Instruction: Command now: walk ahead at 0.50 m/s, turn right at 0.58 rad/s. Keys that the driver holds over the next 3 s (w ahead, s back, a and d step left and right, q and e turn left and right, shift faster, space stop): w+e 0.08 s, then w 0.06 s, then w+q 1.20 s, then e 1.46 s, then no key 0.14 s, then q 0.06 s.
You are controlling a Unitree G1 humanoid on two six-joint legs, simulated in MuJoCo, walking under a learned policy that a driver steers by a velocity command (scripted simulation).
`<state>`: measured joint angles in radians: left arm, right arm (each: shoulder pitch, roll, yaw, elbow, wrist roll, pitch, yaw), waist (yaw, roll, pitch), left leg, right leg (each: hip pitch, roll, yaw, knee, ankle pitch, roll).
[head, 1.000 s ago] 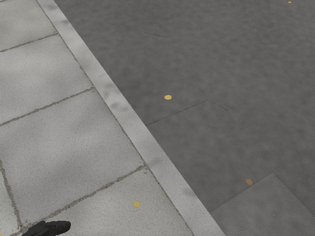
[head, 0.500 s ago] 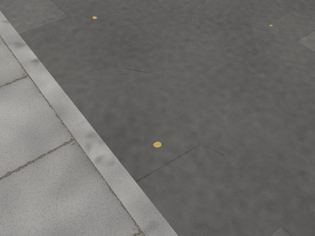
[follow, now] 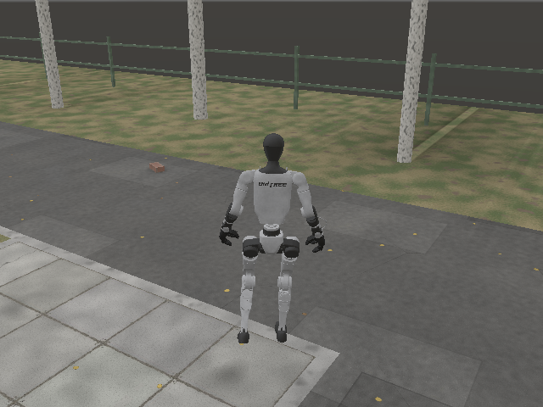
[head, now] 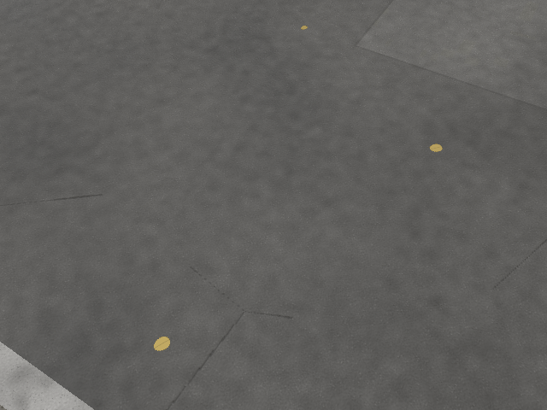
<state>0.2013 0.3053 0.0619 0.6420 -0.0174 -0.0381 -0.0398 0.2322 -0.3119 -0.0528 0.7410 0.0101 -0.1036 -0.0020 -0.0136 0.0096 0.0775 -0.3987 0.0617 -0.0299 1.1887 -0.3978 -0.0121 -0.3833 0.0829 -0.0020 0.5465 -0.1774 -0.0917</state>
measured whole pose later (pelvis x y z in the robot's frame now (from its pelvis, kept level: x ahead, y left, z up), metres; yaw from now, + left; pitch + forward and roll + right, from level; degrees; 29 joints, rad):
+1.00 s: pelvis +0.58 +0.03 +0.00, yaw +17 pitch +1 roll -1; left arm 0.13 0.27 0.05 0.68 0.00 -0.10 -0.01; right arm 0.36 -0.31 -0.05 0.73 0.03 -0.02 -0.01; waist -0.03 0.04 0.01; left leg -0.37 -0.05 -0.11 1.13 -0.43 0.02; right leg -0.33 0.04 0.00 0.48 -0.17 -0.02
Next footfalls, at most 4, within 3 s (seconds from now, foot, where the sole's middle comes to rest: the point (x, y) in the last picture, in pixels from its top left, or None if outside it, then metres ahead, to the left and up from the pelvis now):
0.40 left None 0.41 0.13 -0.77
0.88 right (308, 303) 0.70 -0.05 -0.77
1.40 left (176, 255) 0.85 0.31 -0.77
1.90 right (241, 209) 1.01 0.13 -0.77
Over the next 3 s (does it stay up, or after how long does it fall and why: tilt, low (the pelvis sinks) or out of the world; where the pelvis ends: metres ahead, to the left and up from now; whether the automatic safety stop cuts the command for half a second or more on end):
stays up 0.91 0.19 0.01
